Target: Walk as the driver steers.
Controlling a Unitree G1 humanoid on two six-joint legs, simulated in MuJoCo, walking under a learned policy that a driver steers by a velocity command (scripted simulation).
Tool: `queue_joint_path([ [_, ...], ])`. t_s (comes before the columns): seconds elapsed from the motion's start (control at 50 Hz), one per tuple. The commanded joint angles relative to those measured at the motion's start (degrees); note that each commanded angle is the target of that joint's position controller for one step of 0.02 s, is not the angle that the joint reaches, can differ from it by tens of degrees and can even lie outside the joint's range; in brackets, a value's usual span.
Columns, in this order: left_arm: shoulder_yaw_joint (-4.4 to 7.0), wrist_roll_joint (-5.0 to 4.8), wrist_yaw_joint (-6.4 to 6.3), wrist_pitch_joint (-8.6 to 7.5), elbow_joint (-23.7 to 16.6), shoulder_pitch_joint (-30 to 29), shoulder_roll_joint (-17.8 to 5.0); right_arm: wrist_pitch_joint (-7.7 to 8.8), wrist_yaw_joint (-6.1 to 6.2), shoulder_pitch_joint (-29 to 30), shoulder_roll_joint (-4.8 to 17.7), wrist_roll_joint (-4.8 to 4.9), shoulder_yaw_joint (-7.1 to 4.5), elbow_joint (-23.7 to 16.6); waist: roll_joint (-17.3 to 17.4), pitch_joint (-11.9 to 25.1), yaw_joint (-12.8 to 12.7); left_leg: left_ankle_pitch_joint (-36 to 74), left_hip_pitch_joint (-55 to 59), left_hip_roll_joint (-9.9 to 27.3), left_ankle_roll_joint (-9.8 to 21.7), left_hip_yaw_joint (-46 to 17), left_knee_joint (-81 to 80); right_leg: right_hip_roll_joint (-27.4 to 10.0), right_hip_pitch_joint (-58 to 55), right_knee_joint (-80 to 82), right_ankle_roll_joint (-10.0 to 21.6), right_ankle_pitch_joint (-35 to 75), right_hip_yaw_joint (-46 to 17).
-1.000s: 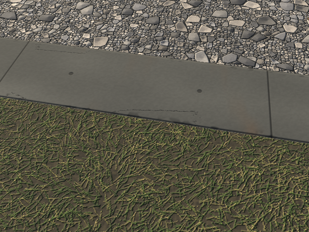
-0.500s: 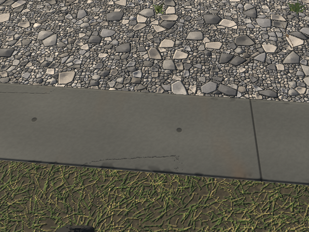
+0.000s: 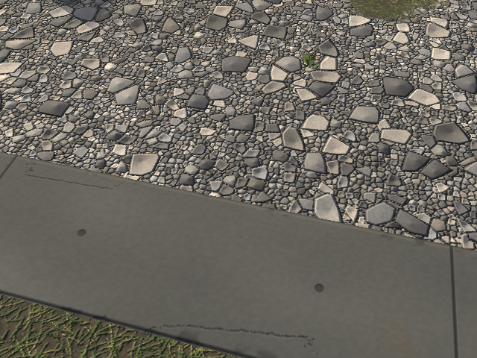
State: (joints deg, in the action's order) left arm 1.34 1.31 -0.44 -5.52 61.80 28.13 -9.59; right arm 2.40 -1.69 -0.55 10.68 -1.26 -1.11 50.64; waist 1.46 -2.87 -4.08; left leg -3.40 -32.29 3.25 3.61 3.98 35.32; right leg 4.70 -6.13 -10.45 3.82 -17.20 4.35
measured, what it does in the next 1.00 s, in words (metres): walks ahead: left foot, then right foot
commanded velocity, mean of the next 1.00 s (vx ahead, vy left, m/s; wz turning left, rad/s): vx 0.40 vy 0.00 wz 0.00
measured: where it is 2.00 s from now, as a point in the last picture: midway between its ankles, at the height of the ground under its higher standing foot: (257, 348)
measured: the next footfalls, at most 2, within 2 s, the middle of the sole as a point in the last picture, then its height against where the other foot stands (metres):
left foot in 0.08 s outside the picture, level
right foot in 0.64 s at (292, 345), level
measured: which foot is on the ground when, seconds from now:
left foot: up 0.00-0.06, down 0.08-0.66, up 0.68-1.00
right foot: down 0.00-0.08, up 0.10-0.62, down 0.64-1.00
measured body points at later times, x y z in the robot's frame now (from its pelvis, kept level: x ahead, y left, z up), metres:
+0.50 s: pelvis +0.26 +0.03 +0.01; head +0.28 +0.04 +0.46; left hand +0.42 +0.25 -0.12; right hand +0.17 -0.19 -0.14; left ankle +0.17 +0.09 -0.74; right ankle +0.42 -0.11 -0.69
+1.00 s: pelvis +0.46 -0.01 +0.01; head +0.48 -0.02 +0.46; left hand +0.44 +0.22 -0.14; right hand +0.53 -0.24 -0.15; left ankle +0.53 +0.12 -0.70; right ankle +0.47 -0.07 -0.74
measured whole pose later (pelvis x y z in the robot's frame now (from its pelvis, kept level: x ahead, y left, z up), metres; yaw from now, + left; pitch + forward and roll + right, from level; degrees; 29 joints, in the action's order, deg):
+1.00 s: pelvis +0.46 -0.01 +0.01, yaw +0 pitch -1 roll +0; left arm 0.4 1.3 -0.6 -4.3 61.2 19.0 -8.9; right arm 0.4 1.3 -10.4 10.0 -1.1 -1.9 58.0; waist 1.8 -4.0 -0.8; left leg -13.5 -25.5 2.3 1.4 0.1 41.7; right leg 3.6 9.2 -19.7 5.3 -9.9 6.4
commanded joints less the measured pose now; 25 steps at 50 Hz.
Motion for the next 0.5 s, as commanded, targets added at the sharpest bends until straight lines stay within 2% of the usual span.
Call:
queue_joint_path([
  [0.02,1.70,0.36,-0.76,-0.10,-0.65,1.86,-8.99,1.48,0.47,0.84,4.93,0.06,-1.40,-3.37,-5.48,-2.56,3.58,-5.54,2.80,-2.36,2.51,1.07,-3.89,-18.03,-0.62,-5.57,6.61,43.80,-6.22],
  [0.04,1.84,0.32,-0.76,0.03,-0.61,1.05,-9.46,1.85,0.85,-4.82,5.60,-0.01,-1.95,-1.52,-5.50,0.33,5.91,-6.57,10.14,-4.37,3.59,1.92,-5.72,-17.27,-0.05,-12.14,5.87,50.63,-5.33],
  [0.06,1.75,0.06,-0.61,0.21,-0.78,0.12,-9.31,2.42,1.38,-14.58,6.82,-0.42,-2.78,1.93,-3.67,5.34,9.86,-4.39,22.21,-5.44,5.06,2.32,-8.90,-14.87,3.60,-23.01,4.69,50.40,-3.23],
  [0.08,1.17,-0.52,-0.41,0.07,-2.50,-0.39,-7.86,2.92,2.07,-25.19,11.05,-1.84,-4.12,4.27,0.32,12.28,13.37,-8.39,37.68,4.93,8.19,-9.02,-9.39,-12.29,15.39,-39.01,3.49,34.13,-1.47],
  [0.1,0.15,-2.73,0.25,0.14,-3.35,6.42,-1.89,2.65,1.97,-28.92,16.69,-2.34,-5.51,4.72,13.30,19.30,10.60,-11.89,52.95,21.83,16.94,-37.73,-15.44,-1.13,36.53,-61.43,0.71,-7.99,1.42],
  [0.12,1.75,-1.06,0.10,0.29,-2.96,2.41,-7.88,1.74,1.52,-24.71,13.87,0.13,-5.15,4.34,4.93,16.48,10.08,-15.71,48.41,19.61,16.15,-41.61,-20.05,-2.53,42.27,-66.22,1.64,-10.91,-6.61],
  [0.14,2.06,-0.82,0.29,0.14,-4.91,-3.19,-8.07,1.77,1.35,-18.07,10.76,0.63,-4.23,3.29,2.77,7.63,7.65,-14.86,40.12,17.56,14.05,-31.66,-20.94,-5.68,44.36,-65.05,2.02,-5.24,-6.94],
  [0.16,1.95,-0.70,0.47,-0.09,-5.49,-5.99,-7.20,2.26,1.08,-15.01,7.49,0.46,-3.40,2.98,0.12,3.95,6.34,-8.63,33.06,15.04,12.26,-25.77,-23.00,-7.52,42.25,-61.79,1.92,-1.29,-6.92],
  [0.18,2.07,-0.10,0.61,0.42,-5.35,-6.55,-6.32,2.69,1.18,-14.31,5.75,0.42,-2.87,3.51,0.27,1.95,4.61,-4.20,28.42,12.39,10.17,-20.93,-24.11,-8.88,39.50,-58.73,1.57,0.29,-6.81],
  [0.2,1.88,0.63,0.95,1.27,-5.08,-5.36,-5.10,3.01,1.42,-14.52,3.85,0.55,-2.25,4.43,1.20,1.46,2.96,-1.35,25.06,10.22,8.62,-17.06,-25.17,-9.64,36.47,-56.36,0.92,1.10,-6.61],
  [0.22,1.81,0.84,1.29,1.96,-4.81,-4.68,-4.09,3.43,1.56,-16.07,3.68,0.52,-2.08,5.27,1.65,1.72,2.42,1.49,24.01,9.58,8.37,-15.25,-25.59,-9.52,34.95,-55.25,0.43,1.49,-6.08],
  [0.26,1.88,1.02,1.73,2.85,-5.53,-6.37,-3.76,4.08,1.72,-19.06,5.14,0.80,-2.25,6.63,1.43,1.02,1.81,5.22,23.50,8.72,8.63,-12.69,-26.63,-9.79,36.33,-53.11,-0.48,3.03,-4.96],
  [0.28,1.89,1.03,1.86,3.18,-6.36,-8.67,-3.93,4.18,1.75,-20.03,5.98,0.78,-2.38,6.98,1.42,0.24,1.92,4.82,23.47,8.46,8.69,-11.81,-27.54,-10.24,38.18,-51.55,-0.93,4.82,-4.50],
  [0.32,1.90,0.87,2.01,3.52,-8.26,-14.24,-4.52,4.08,1.77,-22.20,6.26,0.74,-2.26,7.53,1.42,-1.48,2.91,4.67,24.41,7.93,8.54,-10.66,-28.98,-11.09,42.19,-47.30,-1.84,8.88,-3.67],
  [0.42,1.18,0.01,2.15,3.28,-11.86,-25.23,-4.02,3.88,1.88,-27.26,5.93,0.67,-1.75,8.75,1.75,-2.98,5.67,10.08,28.36,6.73,7.36,-7.67,-29.16,-10.10,43.47,-33.31,-2.64,16.26,-1.41],
  [0.5,0.90,-0.12,2.01,2.91,-13.88,-31.00,-4.30,3.65,2.33,-31.10,6.02,0.20,-1.66,10.24,2.33,-3.77,7.48,14.78,35.05,8.14,7.84,-6.90,-27.11,-8.53,43.78,-26.75,-1.43,16.12,-0.18],
])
